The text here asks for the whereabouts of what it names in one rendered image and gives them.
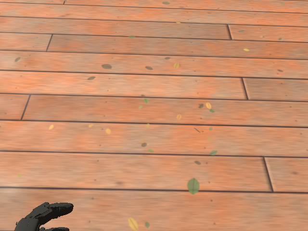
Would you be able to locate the robot left hand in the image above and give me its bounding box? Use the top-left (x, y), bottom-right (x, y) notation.
top-left (14, 202), bottom-right (74, 231)

